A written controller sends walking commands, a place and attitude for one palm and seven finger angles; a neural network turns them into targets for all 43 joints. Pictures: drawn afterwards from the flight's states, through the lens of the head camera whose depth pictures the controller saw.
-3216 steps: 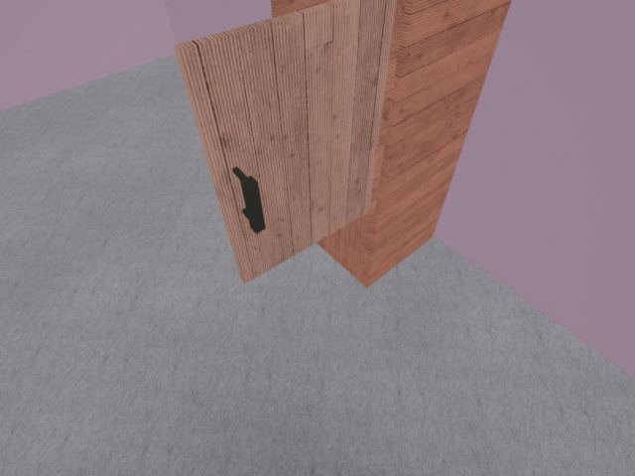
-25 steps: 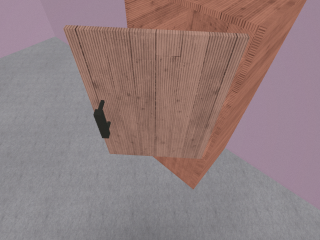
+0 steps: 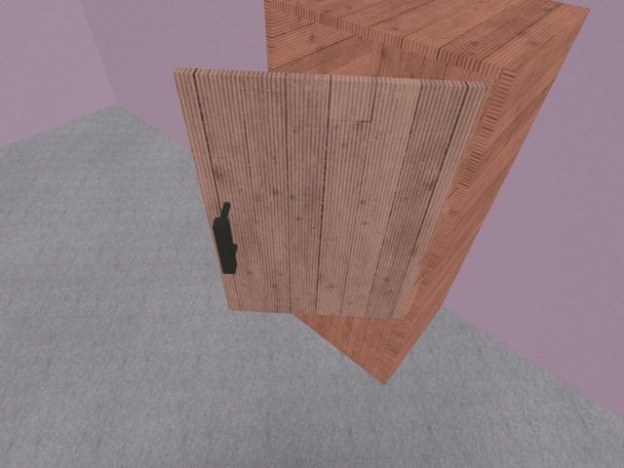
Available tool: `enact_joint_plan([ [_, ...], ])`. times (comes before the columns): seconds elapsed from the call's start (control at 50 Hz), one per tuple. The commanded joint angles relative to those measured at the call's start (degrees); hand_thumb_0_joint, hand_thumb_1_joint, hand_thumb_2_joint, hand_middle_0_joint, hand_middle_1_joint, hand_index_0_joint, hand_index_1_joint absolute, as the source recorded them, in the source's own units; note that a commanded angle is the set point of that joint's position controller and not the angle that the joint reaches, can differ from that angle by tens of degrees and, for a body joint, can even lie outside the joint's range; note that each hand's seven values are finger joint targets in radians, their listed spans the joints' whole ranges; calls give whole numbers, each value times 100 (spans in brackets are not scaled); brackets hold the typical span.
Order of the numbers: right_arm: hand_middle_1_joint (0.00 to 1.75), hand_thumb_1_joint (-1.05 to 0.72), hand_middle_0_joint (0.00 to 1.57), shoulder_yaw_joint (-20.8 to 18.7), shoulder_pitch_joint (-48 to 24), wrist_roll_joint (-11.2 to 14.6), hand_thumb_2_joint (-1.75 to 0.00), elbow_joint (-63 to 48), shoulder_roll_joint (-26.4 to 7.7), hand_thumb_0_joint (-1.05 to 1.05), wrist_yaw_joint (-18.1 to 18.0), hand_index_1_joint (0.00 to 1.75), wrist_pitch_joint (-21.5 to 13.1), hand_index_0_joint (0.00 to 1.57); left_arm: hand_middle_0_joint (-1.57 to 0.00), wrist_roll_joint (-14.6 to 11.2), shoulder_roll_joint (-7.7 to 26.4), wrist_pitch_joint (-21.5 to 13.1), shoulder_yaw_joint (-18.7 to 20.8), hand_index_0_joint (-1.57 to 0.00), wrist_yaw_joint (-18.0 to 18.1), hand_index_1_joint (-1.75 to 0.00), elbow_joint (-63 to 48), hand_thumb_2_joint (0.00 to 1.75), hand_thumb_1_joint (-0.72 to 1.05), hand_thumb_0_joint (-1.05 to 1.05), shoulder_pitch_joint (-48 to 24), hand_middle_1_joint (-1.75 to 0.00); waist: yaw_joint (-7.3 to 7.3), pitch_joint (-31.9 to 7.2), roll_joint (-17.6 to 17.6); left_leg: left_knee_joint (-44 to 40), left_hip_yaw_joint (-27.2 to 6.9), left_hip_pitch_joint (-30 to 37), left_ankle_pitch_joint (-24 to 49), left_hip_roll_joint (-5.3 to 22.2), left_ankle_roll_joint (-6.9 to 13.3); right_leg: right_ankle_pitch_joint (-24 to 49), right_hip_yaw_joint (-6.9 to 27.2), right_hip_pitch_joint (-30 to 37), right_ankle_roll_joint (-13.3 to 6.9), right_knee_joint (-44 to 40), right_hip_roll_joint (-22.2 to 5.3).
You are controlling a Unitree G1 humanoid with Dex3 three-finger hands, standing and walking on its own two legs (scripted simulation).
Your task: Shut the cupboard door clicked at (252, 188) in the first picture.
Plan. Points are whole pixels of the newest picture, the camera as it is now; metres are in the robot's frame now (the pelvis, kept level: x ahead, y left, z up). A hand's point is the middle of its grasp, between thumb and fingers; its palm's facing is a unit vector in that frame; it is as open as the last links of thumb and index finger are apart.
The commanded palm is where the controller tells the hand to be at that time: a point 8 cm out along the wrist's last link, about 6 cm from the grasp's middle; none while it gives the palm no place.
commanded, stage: come to a stop and stand still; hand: left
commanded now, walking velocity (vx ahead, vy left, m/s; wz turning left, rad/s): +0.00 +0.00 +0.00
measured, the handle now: (227, 238) +0.51 +0.19 -0.04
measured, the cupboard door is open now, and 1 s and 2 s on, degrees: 38 38 38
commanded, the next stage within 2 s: look again from close up in 0.44 s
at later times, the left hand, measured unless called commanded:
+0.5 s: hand out of the picture -0.02 +0.25 -0.16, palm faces -0.02 -0.95 -0.30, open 7.4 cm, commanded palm none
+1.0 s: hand out of the picture +0.01 +0.24 -0.16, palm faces -0.03 -0.96 -0.29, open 7.4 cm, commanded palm none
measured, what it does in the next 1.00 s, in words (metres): stands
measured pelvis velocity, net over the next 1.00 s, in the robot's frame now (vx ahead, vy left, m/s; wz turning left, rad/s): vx -0.01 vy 0.01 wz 0.02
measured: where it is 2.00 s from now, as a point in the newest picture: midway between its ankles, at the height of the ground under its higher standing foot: outside the picture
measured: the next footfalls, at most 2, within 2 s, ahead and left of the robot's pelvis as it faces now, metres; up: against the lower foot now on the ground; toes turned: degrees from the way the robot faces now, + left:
none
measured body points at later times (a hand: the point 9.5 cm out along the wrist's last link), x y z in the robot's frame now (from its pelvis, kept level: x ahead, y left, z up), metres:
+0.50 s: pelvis -0.03 +0.02 +0.01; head -0.04 +0.02 +0.46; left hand -0.02 +0.30 -0.14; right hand +0.03 -0.28 -0.12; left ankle +0.06 +0.09 -0.73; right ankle +0.00 -0.14 -0.73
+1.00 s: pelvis -0.01 +0.01 +0.01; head -0.01 +0.02 +0.46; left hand +0.01 +0.29 -0.14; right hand +0.05 -0.27 -0.13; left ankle +0.06 +0.09 -0.73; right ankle +0.00 -0.14 -0.73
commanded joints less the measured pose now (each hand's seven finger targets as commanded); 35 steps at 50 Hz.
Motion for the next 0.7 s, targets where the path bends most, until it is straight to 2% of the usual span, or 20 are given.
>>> enact_joint_plan([
  [0.0, 30, -90, 20, -308, -93, 9, -90, -346, -1129, 0, -53, 30, -137, 20, -20, -3, 861, -159, 239, -20, 29, -30, -278, 90, 90, 0, 115, -30, -6, 126, 80, -1284, -1090, 36, -1108, 595, 29, -218, 410, -388, -302, -777, -272],
  [0.16, 30, -90, 20, -342, -246, 39, -90, -95, -1470, 0, -42, 30, -184, 20, -20, 16, 1085, -208, 250, -20, -19, -30, 54, 90, 90, 0, 180, -30, 25, 130, 160, -1700, -1241, 124, -1452, 687, 38, -237, 372, -286, -307, -1001, -328],
  [0.24, 30, -90, 20, -355, -309, 44, -90, 49, -1651, 0, -40, 30, -171, 20, -20, 16, 1202, -201, 240, -20, -45, -30, 259, 90, 90, 0, 197, -30, 16, 222, 277, -1870, -1274, 80, -1786, 697, -7, -522, 385, -351, -295, -1099, -346],
  [0.3, 30, -90, 20, -352, -319, 50, -90, 135, -1695, 0, -39, 30, -159, 20, -20, 20, 1246, -195, 234, -20, -56, -30, 391, 90, 90, 0, 256, -30, 34, 195, 234, -1914, -1293, 77, -1836, 685, -18, -579, 410, -304, -305, -1154, -365],
  [0.4, 30, -90, 20, -327, -330, 67, -90, 298, -1755, 0, -38, 30, -168, 20, -20, 7, 1343, -226, 207, -20, -65, -30, 528, 90, 90, 0, 164, -30, -1, 202, 28, -1806, -1242, 313, -1455, 655, -49, -606, 569, -421, -321, -1371, -473],
  [0.44, 30, -90, 20, -333, -329, 64, -90, 355, -1824, 0, -31, 30, -151, 20, -20, 12, 1390, -203, 209, -20, -69, -30, 574, 90, 90, 0, 120, -30, -15, 271, 124, -1915, -1281, 251, -1734, 673, -75, -818, 531, -480, -293, -1365, -442],
  [0.52, 30, -90, 20, -313, -358, 73, -90, 451, -1805, 0, -37, 30, -166, 20, -20, -1, 1391, -222, 190, -20, -69, -30, 655, 90, 90, 0, 89, -30, -5, 225, -2, -1848, -1255, 330, -1372, 641, -82, -563, 595, -382, -309, -1400, -480],
  [0.64, 30, -90, 20, -323, -421, 69, -90, 529, -1853, 0, -32, 30, -146, 20, -20, 14, 1387, -184, 201, -20, -66, -30, 708, 90, 90, 0, 95, -30, 31, 291, 169, -2071, -1363, 199, -1746, 672, -97, -617, 487, -321, -266, -1317, -421],
  [0.68, 30, -90, 20, -303, -436, 79, -90, 543, -1797, 0, -34, 30, -159, 20, -20, 8, 1379, -208, 194, -20, -63, -30, 722, 90, 90, 0, 91, -30, 44, 225, 30, -1941, -1301, 270, -1355, 638, -86, -329, 530, -212, -284, -1363, -468],
])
